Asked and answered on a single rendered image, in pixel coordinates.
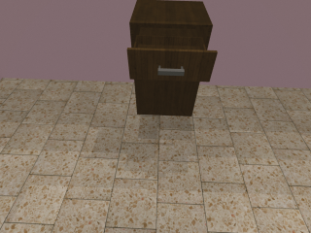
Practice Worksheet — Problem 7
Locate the cabinet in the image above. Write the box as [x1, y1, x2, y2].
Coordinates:
[129, 0, 213, 117]

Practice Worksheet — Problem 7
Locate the drawer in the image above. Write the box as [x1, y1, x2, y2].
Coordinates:
[126, 35, 218, 83]

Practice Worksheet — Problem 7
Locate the handle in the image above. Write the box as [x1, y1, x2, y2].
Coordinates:
[157, 65, 185, 76]

